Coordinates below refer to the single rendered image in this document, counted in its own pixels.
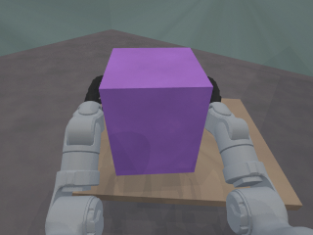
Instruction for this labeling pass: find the robot left upper arm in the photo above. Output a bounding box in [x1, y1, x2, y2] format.
[46, 196, 104, 235]

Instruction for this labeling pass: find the table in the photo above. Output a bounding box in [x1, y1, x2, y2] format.
[72, 98, 303, 235]

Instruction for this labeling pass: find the carton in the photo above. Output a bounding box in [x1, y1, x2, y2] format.
[99, 47, 213, 176]

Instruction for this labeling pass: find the robot left hand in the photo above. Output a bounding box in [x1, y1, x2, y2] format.
[84, 75, 103, 111]

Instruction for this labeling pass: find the robot right forearm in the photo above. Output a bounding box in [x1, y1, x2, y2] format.
[204, 102, 289, 221]

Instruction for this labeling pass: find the robot right hand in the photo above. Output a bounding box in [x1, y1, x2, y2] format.
[208, 76, 222, 103]

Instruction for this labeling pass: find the robot right upper arm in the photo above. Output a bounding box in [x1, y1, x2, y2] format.
[226, 186, 313, 235]

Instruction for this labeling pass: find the robot left forearm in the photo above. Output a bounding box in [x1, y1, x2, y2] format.
[45, 101, 105, 235]

